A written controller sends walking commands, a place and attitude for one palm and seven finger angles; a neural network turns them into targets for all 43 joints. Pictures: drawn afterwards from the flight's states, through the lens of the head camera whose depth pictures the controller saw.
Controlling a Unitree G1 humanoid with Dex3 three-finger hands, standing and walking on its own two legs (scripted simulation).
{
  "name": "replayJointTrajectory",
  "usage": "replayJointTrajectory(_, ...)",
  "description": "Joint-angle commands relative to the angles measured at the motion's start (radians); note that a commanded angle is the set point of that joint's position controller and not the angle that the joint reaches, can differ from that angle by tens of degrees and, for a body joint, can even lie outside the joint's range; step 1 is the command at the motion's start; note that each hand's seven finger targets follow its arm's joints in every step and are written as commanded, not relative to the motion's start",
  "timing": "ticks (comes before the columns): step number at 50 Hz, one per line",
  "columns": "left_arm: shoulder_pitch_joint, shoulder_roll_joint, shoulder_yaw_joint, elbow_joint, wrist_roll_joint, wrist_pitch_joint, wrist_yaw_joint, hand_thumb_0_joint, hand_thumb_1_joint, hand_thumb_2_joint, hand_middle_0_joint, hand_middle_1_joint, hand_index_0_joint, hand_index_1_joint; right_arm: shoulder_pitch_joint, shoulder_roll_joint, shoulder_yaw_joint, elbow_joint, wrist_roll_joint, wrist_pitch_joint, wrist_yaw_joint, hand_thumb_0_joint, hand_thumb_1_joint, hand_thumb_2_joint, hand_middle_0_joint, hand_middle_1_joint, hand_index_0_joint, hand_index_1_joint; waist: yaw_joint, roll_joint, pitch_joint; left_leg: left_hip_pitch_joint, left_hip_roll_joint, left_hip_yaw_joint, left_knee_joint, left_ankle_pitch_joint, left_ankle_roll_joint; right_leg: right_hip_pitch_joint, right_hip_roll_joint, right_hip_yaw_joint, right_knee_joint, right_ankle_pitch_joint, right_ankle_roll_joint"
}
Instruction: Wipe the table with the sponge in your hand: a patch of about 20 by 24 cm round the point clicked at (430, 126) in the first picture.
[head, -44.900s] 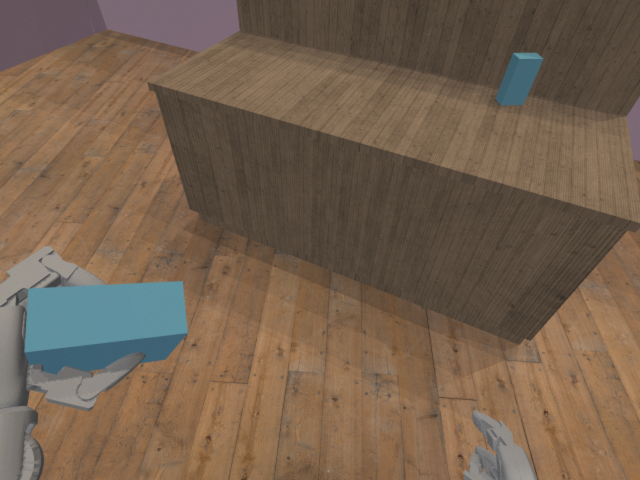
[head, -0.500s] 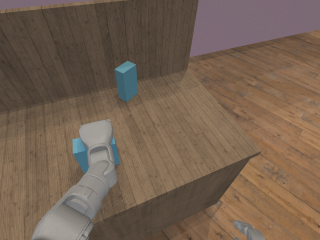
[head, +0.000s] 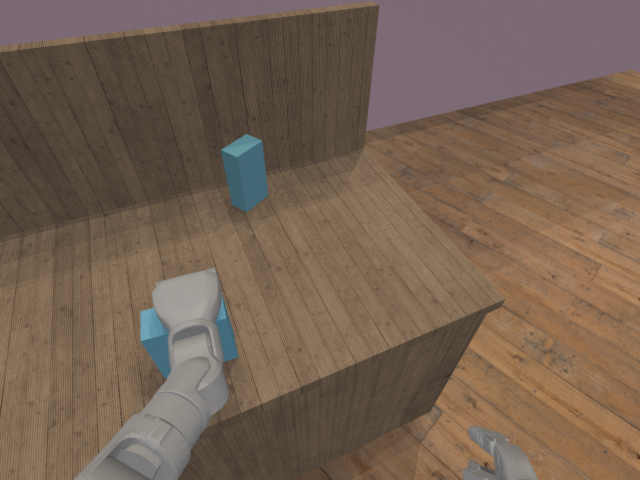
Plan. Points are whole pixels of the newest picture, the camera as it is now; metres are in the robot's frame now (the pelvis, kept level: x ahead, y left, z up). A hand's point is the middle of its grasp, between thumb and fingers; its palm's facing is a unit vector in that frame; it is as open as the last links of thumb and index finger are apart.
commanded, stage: slide across to the third lane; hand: left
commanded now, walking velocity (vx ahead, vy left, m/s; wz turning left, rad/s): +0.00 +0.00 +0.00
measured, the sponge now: (195, 342) +0.32 +0.22 -0.06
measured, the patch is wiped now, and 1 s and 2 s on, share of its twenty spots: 0.70 0.85 0.95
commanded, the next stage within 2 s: wipe forward along the third lane in 0.96 s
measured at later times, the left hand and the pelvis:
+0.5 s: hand (216, 318) +0.34 +0.19 -0.01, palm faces -0.09 -0.01 -1.00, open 9.4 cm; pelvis -0.01 -0.01 +0.00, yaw +2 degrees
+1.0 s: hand (248, 309) +0.36 +0.14 -0.01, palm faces -0.08 -0.01 -1.00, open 9.4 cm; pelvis -0.02 -0.02 +0.00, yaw +1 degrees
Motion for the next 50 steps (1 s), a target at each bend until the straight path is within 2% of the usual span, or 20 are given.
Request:
replayJointTrajectory(1,-0.12,0.002,0.022,-0.015,-0.038,0.002,-0.042,0.0,0.1,1.3,-1.2,-1.6,-1.2,-1.6,-0.158,-0.125,-0.037,-0.148,-0.002,-0.045,-0.016,0.0,-0.9,-0.9,0.2,0.3,0.2,0.3,-0.016,-0.129,-0.081,0.025,0.028,-0.053,-0.087,0.14,-0.045,0.103,-0.043,0.064,-0.079,0.202,-0.04)
replayJointTrajectory(5,-0.178,0.051,0.069,-0.026,-0.036,-0.007,-0.041,0.0,0.1,1.3,-1.2,-1.6,-1.2,-1.6,-0.153,-0.126,-0.039,-0.139,-0.001,-0.054,-0.026,0.0,-0.9,-0.9,0.2,0.3,0.2,0.3,-0.012,-0.11,-0.124,0.024,0.026,-0.051,-0.085,0.135,-0.045,0.121,-0.046,0.082,-0.078,0.204,-0.04)
replayJointTrajectory(7,-0.188,-0.006,0.012,-0.052,-0.037,-0.019,-0.04,0.0,0.1,1.3,-1.2,-1.6,-1.2,-1.6,-0.158,-0.116,-0.043,-0.144,-0.002,-0.061,-0.024,0.0,-0.9,-0.9,0.2,0.3,0.2,0.3,-0.016,-0.079,-0.157,0.059,0.026,-0.045,-0.076,0.159,-0.041,0.127,-0.047,0.072,-0.074,0.224,-0.038)
replayJointTrajectory(8,-0.174,0.002,0.021,-0.049,-0.038,-0.024,-0.041,0.0,0.1,1.3,-1.2,-1.6,-1.2,-1.6,-0.158,-0.116,-0.044,-0.143,-0.002,-0.064,-0.023,0.0,-0.9,-0.9,0.2,0.3,0.2,0.3,-0.011,-0.084,-0.164,0.059,0.027,-0.047,-0.076,0.16,-0.043,0.13,-0.047,0.073,-0.075,0.222,-0.038)
replayJointTrajectory(10,-0.23,-0.026,-0.008,-0.078,-0.038,-0.042,-0.043,0.0,0.1,1.3,-1.2,-1.6,-1.2,-1.6,-0.161,-0.113,-0.048,-0.14,-0.001,-0.07,-0.02,0.0,-0.9,-0.9,0.2,0.3,0.2,0.3,-0.026,-0.078,-0.181,0.082,0.032,-0.054,-0.073,0.184,-0.041,0.122,-0.045,0.066,-0.069,0.242,-0.039)
replayJointTrajectory(12,-0.247,-0.068,-0.049,-0.056,-0.037,-0.055,-0.04,0.0,0.1,1.3,-1.2,-1.6,-1.2,-1.6,-0.158,-0.111,-0.05,-0.132,-0.001,-0.076,-0.016,0.0,-0.9,-0.9,0.2,0.3,0.2,0.3,-0.039,-0.098,-0.161,0.091,0.038,-0.057,-0.071,0.178,-0.04,0.095,-0.043,0.052,-0.07,0.221,-0.035)
replayJointTrajectory(16,-0.31,-0.094,-0.062,-0.015,-0.043,-0.08,-0.028,0.0,0.1,1.3,-1.2,-1.6,-1.2,-1.6,-0.152,-0.109,-0.054,-0.115,-0.002,-0.087,-0.009,0.0,-0.9,-0.9,0.2,0.3,0.2,0.3,-0.045,-0.116,-0.136,0.087,0.042,-0.064,-0.072,0.156,-0.039,0.06,-0.039,0.038,-0.068,0.182,-0.034)
replayJointTrajectory(18,-0.304,-0.138,-0.092,0.019,-0.048,-0.088,-0.021,0.0,0.1,1.3,-1.2,-1.6,-1.2,-1.6,-0.148,-0.106,-0.057,-0.102,-0.004,-0.093,-0.001,0.0,-0.9,-0.9,0.2,0.3,0.2,0.3,-0.047,-0.127,-0.144,0.092,0.043,-0.063,-0.061,0.174,-0.038,0.052,-0.042,0.027,-0.06,0.208,-0.033)
replayJointTrajectory(21,-0.364,-0.153,-0.098,0.038,-0.056,-0.1,-0.006,0.0,0.1,1.3,-1.2,-1.6,-1.2,-1.6,-0.149,-0.103,-0.06,-0.092,-0.005,-0.097,0.006,0.0,-0.9,-0.9,0.2,0.3,0.2,0.3,-0.047,-0.11,-0.153,0.093,0.042,-0.065,-0.056,0.17,-0.042,0.036,-0.042,0.017,-0.049,0.19,-0.032)
replayJointTrajectory(22,-0.378,-0.189,-0.124,0.054,-0.061,-0.103,-0.003,0.0,0.1,1.3,-1.2,-1.6,-1.2,-1.6,-0.145,-0.099,-0.059,-0.085,-0.004,-0.098,0.01,0.0,-0.9,-0.9,0.2,0.3,0.2,0.3,-0.051,-0.112,-0.159,0.1,0.041,-0.064,-0.049,0.182,-0.039,0.033,-0.044,0.01,-0.045,0.206,-0.032)
replayJointTrajectory(24,-0.388,-0.168,-0.098,0.097,-0.061,-0.101,0.008,0.0,0.1,1.3,-1.2,-1.6,-1.2,-1.6,-0.146,-0.101,-0.06,-0.074,-0.006,-0.095,0.013,0.0,-0.9,-0.9,0.2,0.3,0.2,0.3,-0.05,-0.139,-0.151,0.081,0.039,-0.064,-0.048,0.168,-0.04,0.035,-0.045,0.017,-0.05,0.205,-0.029)
replayJointTrajectory(27,-0.473,-0.204,-0.12,0.131,-0.058,-0.104,0.023,0.0,0.1,1.3,-1.2,-1.6,-1.2,-1.6,-0.147,-0.094,-0.06,-0.06,-0.009,-0.095,0.014,0.0,-0.9,-0.9,0.2,0.3,0.2,0.3,-0.065,-0.133,-0.145,0.076,0.038,-0.064,-0.045,0.15,-0.04,0.011,-0.047,0.011,-0.047,0.183,-0.026)
replayJointTrajectory(30,-0.495,-0.202,-0.096,0.147,-0.069,-0.104,0.039,0.0,0.1,1.3,-1.2,-1.6,-1.2,-1.6,-0.152,-0.088,-0.06,-0.058,-0.011,-0.095,0.02,0.0,-0.9,-0.9,0.2,0.3,0.2,0.3,-0.052,-0.132,-0.2,0.073,0.036,-0.06,-0.041,0.17,-0.041,0.04,-0.048,0.01,-0.038,0.213,-0.026)
replayJointTrajectory(34,-0.572,-0.168,-0.062,0.22,-0.06,-0.089,0.069,0.0,0.1,1.3,-1.2,-1.6,-1.2,-1.6,-0.149,-0.086,-0.057,-0.038,-0.018,-0.085,0.013,0.0,-0.9,-0.9,0.2,0.3,0.2,0.3,-0.065,-0.127,-0.179,0.036,0.033,-0.048,-0.042,0.121,-0.044,0.035,-0.053,0.024,-0.052,0.182,-0.019)
replayJointTrajectory(39,-0.621,-0.22,-0.078,0.292,-0.063,-0.075,0.095,0.0,0.1,1.3,-1.2,-1.6,-1.2,-1.6,-0.141,-0.079,-0.058,-0.024,-0.022,-0.087,0.017,0.0,-0.9,-0.9,0.2,0.3,0.2,0.3,-0.072,-0.1,-0.189,0.031,0.035,-0.045,-0.042,0.113,-0.046,0.017,-0.054,0.017,-0.051,0.171,-0.019)
replayJointTrajectory(40,-0.632,-0.214,-0.059,0.287,-0.072,-0.083,0.099,0.0,0.1,1.3,-1.2,-1.6,-1.2,-1.6,-0.146,-0.077,-0.061,-0.028,-0.022,-0.09,0.018,0.0,-0.9,-0.9,0.2,0.3,0.2,0.3,-0.07,-0.124,-0.207,0.028,0.036,-0.047,-0.041,0.123,-0.043,0.031,-0.053,0.016,-0.051,0.181,-0.019)
replayJointTrajectory(45,-0.606,-0.192,-0.027,0.316,-0.086,-0.081,0.113,0.0,0.1,1.3,-1.2,-1.6,-1.2,-1.6,-0.141,-0.079,-0.062,-0.03,-0.025,-0.092,0.014,0.0,-0.9,-0.9,0.2,0.3,0.2,0.3,-0.058,-0.149,-0.251,-0.003,0.031,-0.034,-0.042,0.123,-0.041,0.086,-0.059,0.033,-0.054,0.217,-0.013)
replayJointTrajectory(46,-0.611,-0.178,-0.025,0.325,-0.083,-0.08,0.119,0.0,0.1,1.3,-1.2,-1.6,-1.2,-1.6,-0.136,-0.082,-0.062,-0.024,-0.025,-0.091,0.012,0.0,-0.9,-0.9,0.2,0.3,0.2,0.3,-0.065,-0.143,-0.233,-0.01,0.032,-0.029,-0.042,0.109,-0.041,0.083,-0.06,0.044,-0.061,0.209,-0.01)
replayJointTrajectory(47,-0.584,-0.17,-0.014,0.339,-0.083,-0.074,0.122,0.0,0.1,1.3,-1.2,-1.6,-1.2,-1.6,-0.131,-0.083,-0.063,-0.025,-0.025,-0.09,0.013,0.0,-0.9,-0.9,0.2,0.3,0.2,0.3,-0.055,-0.144,-0.234,-0.021,0.031,-0.028,-0.049,0.101,-0.043,0.091,-0.061,0.043,-0.063,0.198,-0.011)
replayJointTrajectory(50,-0.627,-0.186,-0.023,0.329,-0.089,-0.07,0.124,0.0,0.1,1.3,-1.2,-1.6,-1.2,-1.6,-0.139,-0.079,-0.062,-0.028,-0.021,-0.094,0.012,0.0,-0.9,-0.9,0.2,0.3,0.2,0.3,-0.065,-0.146,-0.219,-0.019,0.033,-0.026,-0.058,0.091,-0.04,0.088,-0.062,0.045,-0.079,0.184,-0.009)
